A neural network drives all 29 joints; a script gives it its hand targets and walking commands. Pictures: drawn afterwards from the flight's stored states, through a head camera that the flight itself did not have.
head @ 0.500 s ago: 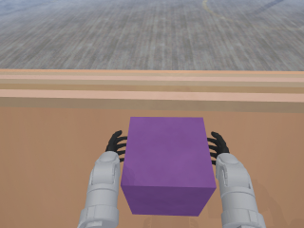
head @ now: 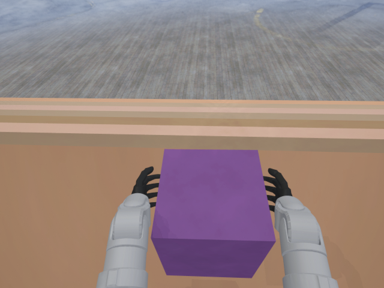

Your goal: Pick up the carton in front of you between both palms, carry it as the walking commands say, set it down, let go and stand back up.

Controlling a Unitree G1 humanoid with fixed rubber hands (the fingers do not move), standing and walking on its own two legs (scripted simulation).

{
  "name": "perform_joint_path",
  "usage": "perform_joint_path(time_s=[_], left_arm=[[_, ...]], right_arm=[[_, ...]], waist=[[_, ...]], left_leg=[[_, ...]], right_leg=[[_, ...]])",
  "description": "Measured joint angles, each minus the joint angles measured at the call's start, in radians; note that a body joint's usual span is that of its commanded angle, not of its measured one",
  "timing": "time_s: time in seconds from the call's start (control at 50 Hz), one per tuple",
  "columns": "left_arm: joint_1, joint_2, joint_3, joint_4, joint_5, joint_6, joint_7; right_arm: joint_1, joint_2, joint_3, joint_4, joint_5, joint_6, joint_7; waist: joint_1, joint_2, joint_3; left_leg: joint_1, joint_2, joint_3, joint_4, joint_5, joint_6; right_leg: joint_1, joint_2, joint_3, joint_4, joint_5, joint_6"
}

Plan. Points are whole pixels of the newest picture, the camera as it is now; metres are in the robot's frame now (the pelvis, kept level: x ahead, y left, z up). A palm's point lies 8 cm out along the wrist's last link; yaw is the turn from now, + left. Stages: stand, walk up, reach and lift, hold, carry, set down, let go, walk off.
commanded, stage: hold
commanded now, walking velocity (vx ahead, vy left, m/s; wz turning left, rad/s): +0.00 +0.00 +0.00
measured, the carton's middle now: (209, 216) +0.29 +0.00 -0.03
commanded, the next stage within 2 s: carry in 0.66 s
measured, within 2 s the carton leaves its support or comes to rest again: neither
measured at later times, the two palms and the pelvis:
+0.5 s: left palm (140, 201) +0.28 +0.15 +0.05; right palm (283, 203) +0.28 -0.15 +0.05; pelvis -0.01 +0.00 +0.00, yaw +0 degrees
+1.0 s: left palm (144, 167) +0.35 +0.15 +0.08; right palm (278, 168) +0.35 -0.15 +0.08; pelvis +0.07 +0.00 -0.02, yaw -1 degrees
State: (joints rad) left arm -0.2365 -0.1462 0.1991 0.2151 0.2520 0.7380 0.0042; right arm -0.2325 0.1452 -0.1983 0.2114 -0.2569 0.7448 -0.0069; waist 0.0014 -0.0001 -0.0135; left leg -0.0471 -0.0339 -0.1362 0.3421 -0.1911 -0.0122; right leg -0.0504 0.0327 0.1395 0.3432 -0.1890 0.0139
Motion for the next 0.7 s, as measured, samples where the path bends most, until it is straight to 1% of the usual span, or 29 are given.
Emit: perform_joint_path(time_s=[0.14, 0.4, 0.64, 0.7], left_arm=[[-0.034, -0.008, 0.027, 0.032, 0.024, 0.024, -0.010], [-0.071, -0.017, 0.061, 0.053, 0.038, 0.011, -0.017], [-0.056, -0.013, 0.046, 0.039, 0.038, 0.016, -0.018], [-0.046, -0.010, 0.034, 0.020, 0.029, 0.025, -0.012]], right_arm=[[-0.033, 0.007, -0.028, 0.033, -0.023, 0.023, 0.011], [-0.070, 0.017, -0.060, 0.053, -0.036, 0.011, 0.018], [-0.057, 0.013, -0.045, 0.040, -0.035, 0.015, 0.017], [-0.046, 0.010, -0.032, 0.024, -0.025, 0.024, 0.012]], waist=[[0.000, 0.000, 0.014], [0.001, 0.001, 0.027], [0.001, 0.000, 0.025], [0.000, -0.001, -0.022]], left_leg=[[0.008, 0.000, 0.003, 0.011, 0.000, 0.000], [-0.012, 0.000, 0.005, 0.033, -0.001, -0.002], [0.000, 0.002, 0.007, 0.018, -0.001, -0.001], [-0.074, 0.005, 0.020, 0.080, -0.039, -0.002]], right_leg=[[0.007, 0.001, 0.000, 0.011, 0.001, 0.000], [-0.013, 0.003, -0.003, 0.034, -0.001, 0.000], [0.000, 0.002, -0.006, 0.019, 0.000, -0.001], [-0.073, -0.001, -0.019, 0.078, -0.036, 0.000]])
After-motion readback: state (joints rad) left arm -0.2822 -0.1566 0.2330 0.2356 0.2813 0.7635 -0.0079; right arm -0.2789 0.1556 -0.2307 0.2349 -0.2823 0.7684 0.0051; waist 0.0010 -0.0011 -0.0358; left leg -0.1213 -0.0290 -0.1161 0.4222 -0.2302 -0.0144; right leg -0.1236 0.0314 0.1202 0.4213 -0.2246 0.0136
